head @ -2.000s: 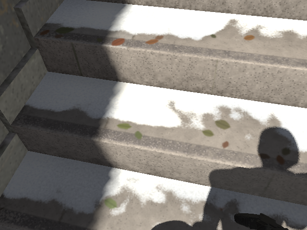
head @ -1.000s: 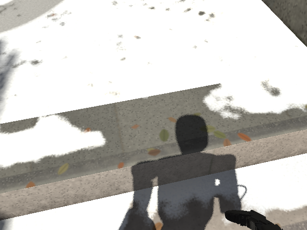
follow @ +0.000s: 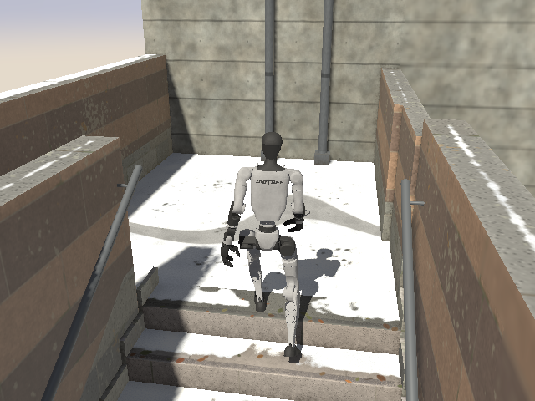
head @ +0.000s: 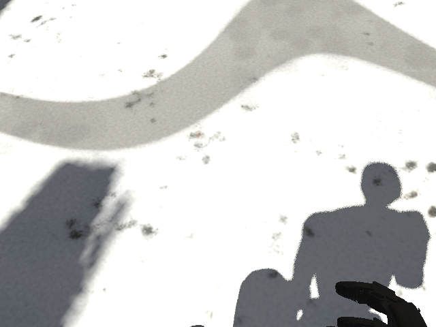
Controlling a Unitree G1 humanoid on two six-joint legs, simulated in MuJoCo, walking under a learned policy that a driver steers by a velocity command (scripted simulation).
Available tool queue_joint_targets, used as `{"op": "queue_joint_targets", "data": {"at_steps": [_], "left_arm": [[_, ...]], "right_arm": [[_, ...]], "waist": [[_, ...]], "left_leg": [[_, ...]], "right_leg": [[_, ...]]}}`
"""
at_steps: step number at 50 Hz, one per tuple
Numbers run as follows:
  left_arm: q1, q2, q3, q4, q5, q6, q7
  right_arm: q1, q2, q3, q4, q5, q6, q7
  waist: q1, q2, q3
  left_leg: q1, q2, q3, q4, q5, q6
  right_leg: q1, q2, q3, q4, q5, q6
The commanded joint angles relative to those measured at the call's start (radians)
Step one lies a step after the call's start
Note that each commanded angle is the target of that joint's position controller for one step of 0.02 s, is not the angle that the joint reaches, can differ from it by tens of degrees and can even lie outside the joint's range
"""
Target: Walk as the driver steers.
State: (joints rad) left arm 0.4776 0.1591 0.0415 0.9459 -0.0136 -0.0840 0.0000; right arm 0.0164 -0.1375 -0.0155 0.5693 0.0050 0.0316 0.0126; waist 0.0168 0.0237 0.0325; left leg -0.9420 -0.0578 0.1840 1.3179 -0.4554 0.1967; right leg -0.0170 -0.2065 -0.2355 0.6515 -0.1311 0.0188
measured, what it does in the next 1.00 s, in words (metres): climbs, turning right: right foot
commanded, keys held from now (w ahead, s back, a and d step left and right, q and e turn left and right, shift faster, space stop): w+q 0.06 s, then w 0.06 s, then w+e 0.38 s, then e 0.50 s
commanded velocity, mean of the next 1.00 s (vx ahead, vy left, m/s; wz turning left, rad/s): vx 0.35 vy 0.00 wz -0.22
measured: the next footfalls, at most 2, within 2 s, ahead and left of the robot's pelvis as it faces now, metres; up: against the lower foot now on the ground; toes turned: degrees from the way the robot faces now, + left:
right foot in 0.58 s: +0.51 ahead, -0.05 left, +0.00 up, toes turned -6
left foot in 1.04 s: +0.65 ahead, +0.11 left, +0.00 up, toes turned -27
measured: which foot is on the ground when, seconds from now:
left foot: down 0.00-0.58, up 0.60-1.00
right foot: up 0.00-0.56, down 0.58-1.00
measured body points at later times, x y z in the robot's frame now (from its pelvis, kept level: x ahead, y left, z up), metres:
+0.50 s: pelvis +0.30 +0.01 +0.14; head +0.33 +0.03 +0.59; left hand +0.50 +0.22 +0.03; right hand +0.29 -0.25 +0.02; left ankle +0.13 +0.04 -0.59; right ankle +0.49 -0.08 -0.55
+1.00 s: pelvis +0.52 +0.02 +0.14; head +0.54 +0.01 +0.59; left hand +0.66 +0.27 +0.03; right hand +0.63 -0.26 +0.04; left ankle +0.65 +0.12 -0.57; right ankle +0.47 -0.05 -0.59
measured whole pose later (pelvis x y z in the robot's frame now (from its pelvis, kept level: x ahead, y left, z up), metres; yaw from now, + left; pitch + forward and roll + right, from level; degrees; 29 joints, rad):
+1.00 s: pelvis +0.52 +0.02 +0.14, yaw -17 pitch +2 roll -1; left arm 0.33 0.28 0.07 0.72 0.02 0.00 0.00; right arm 0.15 -0.22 0.00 0.66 -0.02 -0.02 -0.03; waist 0.06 0.02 0.00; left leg -0.54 0.01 -0.08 0.72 -0.23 -0.03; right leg -0.23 0.17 0.14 0.51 -0.29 -0.09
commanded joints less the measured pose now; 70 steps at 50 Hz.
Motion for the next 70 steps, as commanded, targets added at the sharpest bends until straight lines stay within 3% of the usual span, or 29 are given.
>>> {"op": "queue_joint_targets", "data": {"at_steps": [1,4,7,9,11,14,19,22,25,27,28,29,30,31,33,34,37,42,48,51,52,53,54,55,56,57,61,67,70], "left_arm": [[-0.185,0.12,0.047,-0.31,0.05,-0.062,-0.062],[-0.228,0.018,0.006,-0.385,0.06,-0.057,-0.007],[-0.189,-0.036,-0.036,-0.391,0.073,-0.001,0.026],[-0.164,0.053,-0.013,-0.344,0.069,0.027,0.024],[-0.245,0.083,-0.005,-0.346,0.065,0.035,0.01],[-0.373,0.079,0.0,-0.332,0.041,0.031,-0.016],[-0.525,0.06,-0.003,-0.343,0.018,0.04,-0.044],[-0.518,0.076,0.002,-0.337,0.019,0.045,-0.052],[-0.451,0.102,0.01,-0.322,0.03,0.055,-0.043],[-0.234,0.162,0.034,-0.264,0.04,0.05,-0.031],[-0.08,0.186,0.046,-0.223,0.049,0.034,-0.024],[0.022,0.231,0.062,-0.207,0.063,0.02,-0.018],[-0.045,0.308,0.074,-0.221,0.056,0.015,-0.016],[-0.04,0.284,0.082,-0.242,0.001,0.023,-0.009],[-0.186,0.2,0.052,-0.27,0.004,0.034,0.007],[-0.207,0.189,0.045,-0.272,0.002,0.032,0.011],[-0.196,0.227,0.043,-0.261,0.014,0.02,0.006],[-0.155,0.244,0.048,-0.248,0.025,0.037,0.001],[-0.115,0.267,0.064,-0.272,0.043,0.077,0.009],[-0.198,0.266,0.067,-0.306,0.029,0.084,0.012],[-0.199,0.241,0.06,-0.326,0.013,0.081,0.012],[-0.124,0.165,0.043,-0.342,0.016,0.078,0.017],[-0.069,0.229,0.061,-0.339,0.025,0.091,0.026],[-0.066,0.263,0.068,-0.302,0.051,0.098,0.027],[-0.127,0.26,0.069,-0.29,0.048,0.104,0.018],[-0.148,0.238,0.064,-0.292,0.039,0.115,0.011],[-0.149,0.203,0.043,-0.285,0.028,0.145,-0.004],[-0.196,0.173,0.009,-0.291,0.027,0.153,-0.007],[-0.154,0.192,0.001,-0.276,0.043,0.125,-0.004]], "right_arm": [[0.151,-0.327,-0.135,-0.033,-0.012,0.002,-0.015],[0.162,-0.15,-0.09,0.107,-0.031,-0.077,-0.016],[0.187,-0.088,-0.062,0.19,-0.036,-0.115,-0.018],[0.207,-0.104,-0.054,0.191,-0.017,-0.139,-0.004],[0.278,-0.142,-0.062,0.211,-0.011,-0.168,-0.003],[0.411,-0.18,-0.073,0.229,-0.009,-0.17,-0.018],[0.458,-0.175,-0.062,0.223,-0.016,-0.167,-0.026],[0.451,-0.165,-0.048,0.23,-0.023,-0.165,-0.039],[0.488,-0.196,-0.047,0.261,-0.023,-0.161,-0.065],[0.48,-0.245,-0.061,0.262,-0.03,-0.15,-0.093],[0.428,-0.278,-0.072,0.243,-0.019,-0.146,-0.098],[0.367,-0.258,-0.069,0.188,-0.004,-0.151,-0.093],[0.453,-0.146,-0.048,0.126,0.031,-0.157,-0.083],[0.402,-0.216,-0.053,0.127,-0.006,-0.153,-0.067],[0.31,-0.21,-0.045,0.09,-0.015,-0.157,-0.044],[0.296,-0.21,-0.045,0.078,-0.033,-0.139,-0.034],[0.341,-0.172,-0.031,0.09,-0.051,-0.07,-0.035],[0.241,-0.15,-0.011,0.064,-0.044,-0.052,-0.039],[0.104,-0.183,-0.01,0.006,-0.025,-0.061,-0.05],[0.214,-0.189,-0.012,0.02,-0.024,-0.089,-0.058],[0.271,-0.234,-0.022,0.026,-0.035,-0.102,-0.063],[0.282,-0.317,-0.035,0.019,-0.035,-0.099,-0.076],[0.287,-0.328,-0.043,0.038,-0.015,-0.076,-0.07],[0.278,-0.269,-0.031,0.024,-0.005,-0.066,-0.065],[0.249,-0.216,-0.018,0.027,-0.004,-0.064,-0.069],[0.206,-0.205,-0.012,0.026,-0.013,-0.057,-0.07],[0.181,-0.209,-0.019,0.036,-0.03,-0.058,-0.056],[0.241,-0.255,-0.041,0.078,-0.038,-0.034,-0.034],[0.275,-0.25,-0.046,0.096,-0.023,-0.018,-0.03]], "waist": [[-0.089,0.06,-0.46],[0.007,-0.089,-0.108],[0.084,-0.081,-0.047],[0.078,-0.111,-0.03],[0.02,-0.038,-0.02],[-0.079,0.0,-0.038],[-0.123,0.068,-0.015],[-0.102,0.07,0.005],[-0.068,0.085,-0.038],[0.03,0.11,-0.09],[0.115,0.089,-0.124],[0.168,-0.008,-0.222],[0.033,-0.298,-0.355],[0.083,-0.047,-0.458],[-0.003,0.037,-0.188],[-0.035,0.058,-0.12],[-0.074,0.013,-0.064],[-0.031,-0.109,-0.123],[0.036,-0.127,-0.114],[-0.041,-0.124,-0.092],[-0.052,-0.058,-0.125],[-0.006,0.161,-0.172],[0.009,0.343,-0.235],[0.004,0.181,-0.207],[-0.006,0.076,-0.162],[0.014,0.058,-0.133],[0.024,0.122,-0.132],[-0.024,0.197,-0.096],[0.006,0.078,-0.048]], "left_leg": [[0.861,0.236,-1.182,-1.021,-0.57,0.131],[0.505,0.188,-0.895,-0.904,-0.173,0.079],[0.406,0.147,-0.582,-0.854,0.19,0.026],[0.433,0.133,-0.468,-0.925,0.268,-0.024],[0.498,0.129,-0.415,-1.016,0.443,-0.067],[0.768,0.135,-0.35,-1.073,0.619,-0.115],[0.969,0.164,-0.259,-1.174,0.768,-0.137],[1.064,0.183,-0.18,-1.153,0.966,-0.136],[1.131,0.219,-0.129,-1.007,1.446,-0.169],[1.131,0.238,-0.139,-0.727,1.603,-0.202],[1.008,0.226,-0.126,-0.507,1.48,-0.209],[0.742,0.139,-0.077,-0.14,0.867,-0.206],[0.271,-0.048,-0.124,0.261,-0.173,-0.264],[0.238,0.004,-0.271,0.32,-0.012,-0.246],[0.244,0.075,-0.265,0.18,0.119,-0.222],[0.262,0.088,-0.265,0.112,0.117,-0.226],[0.364,0.093,-0.224,-0.08,0.121,-0.252],[0.411,0.076,-0.2,-0.381,0.279,-0.246],[0.395,0.045,-0.236,-0.562,0.214,-0.231],[0.604,0.035,-0.259,-0.851,0.289,-0.189],[0.766,0.152,-0.349,-0.919,0.423,-0.155],[0.894,0.42,-0.564,-0.919,0.791,-0.085],[0.924,0.517,-0.78,-0.943,0.986,0.074],[0.906,0.475,-0.726,-0.952,0.879,0.088],[0.841,0.403,-0.61,-0.957,0.763,0.058],[0.785,0.343,-0.515,-0.982,0.661,0.018],[0.723,0.259,-0.35,-0.99,0.658,0.003],[0.677,0.25,-0.357,-1.003,0.31,0.016],[0.521,0.215,-0.327,-0.918,0.253,-0.089]], "right_leg": [[-0.699,0.216,0.358,1.157,-0.007,-0.015],[-0.856,0.154,0.338,1.299,0.008,-0.059],[-0.877,0.121,0.36,1.2,-0.023,-0.075],[-0.83,0.091,0.341,0.907,-0.002,-0.061],[-0.822,0.095,0.278,0.709,0.089,-0.058],[-0.877,0.104,0.199,0.457,0.167,-0.064],[-0.8,0.154,0.137,0.156,0.198,-0.085],[-0.73,0.193,0.114,0.017,0.141,-0.106],[-0.554,0.288,0.041,-0.053,0.05,-0.148],[-0.396,0.329,0.071,-0.131,0.007,-0.178],[-0.21,0.295,0.131,-0.241,0.121,-0.211],[0.071,0.137,0.283,-0.193,0.336,-0.286],[0.462,-0.21,0.755,-0.066,1.048,-0.493],[0.399,-0.188,0.77,-0.152,1.02,-0.538],[0.053,-0.068,0.59,-0.294,0.701,-0.421],[-0.062,-0.016,0.541,-0.326,0.664,-0.379],[-0.269,0.067,0.437,-0.353,0.732,-0.334],[-0.263,0.157,0.4,-0.281,0.713,-0.242],[-0.136,0.114,0.575,-0.184,0.55,-0.235],[-0.199,0.149,0.643,-0.089,0.394,-0.172],[-0.282,0.194,0.62,0.01,0.237,-0.122],[-0.388,0.3,0.442,0.236,-0.246,-0.073],[-0.516,0.409,0.297,0.379,-0.618,-0.045],[-0.538,0.343,0.323,0.503,-0.555,-0.032],[-0.521,0.329,0.338,0.537,-0.461,-0.02],[-0.498,0.317,0.346,0.531,-0.402,-0.004],[-0.431,0.318,0.317,0.474,-0.322,0.02],[-0.258,0.284,0.218,0.025,-0.357,-0.03],[-0.066,0.23,0.292,-0.299,-0.11,-0.093]]}}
